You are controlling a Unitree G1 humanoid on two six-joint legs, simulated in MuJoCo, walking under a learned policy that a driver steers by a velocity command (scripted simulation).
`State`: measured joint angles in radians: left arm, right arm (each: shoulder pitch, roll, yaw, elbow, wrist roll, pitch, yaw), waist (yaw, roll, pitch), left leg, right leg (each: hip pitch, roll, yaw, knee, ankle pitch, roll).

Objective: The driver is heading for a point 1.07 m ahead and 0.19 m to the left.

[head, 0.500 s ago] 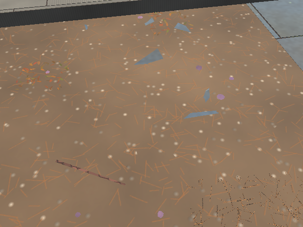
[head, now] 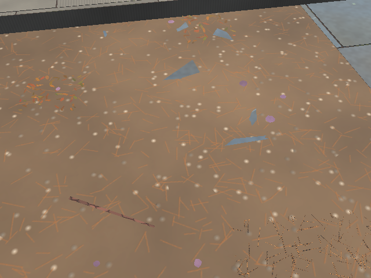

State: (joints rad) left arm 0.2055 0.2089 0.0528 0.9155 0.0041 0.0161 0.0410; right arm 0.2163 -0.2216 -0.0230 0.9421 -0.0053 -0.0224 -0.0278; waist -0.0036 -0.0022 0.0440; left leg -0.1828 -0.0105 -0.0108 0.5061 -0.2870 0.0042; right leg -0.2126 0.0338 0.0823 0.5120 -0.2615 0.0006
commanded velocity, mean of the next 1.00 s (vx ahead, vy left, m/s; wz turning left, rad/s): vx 0.03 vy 0.00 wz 0.00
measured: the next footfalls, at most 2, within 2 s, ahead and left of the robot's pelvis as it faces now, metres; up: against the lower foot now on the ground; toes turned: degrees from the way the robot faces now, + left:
left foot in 1.56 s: +0.44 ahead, +0.11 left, +0.00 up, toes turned +2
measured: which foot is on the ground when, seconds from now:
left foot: down 0.00-1.00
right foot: down 0.00-1.00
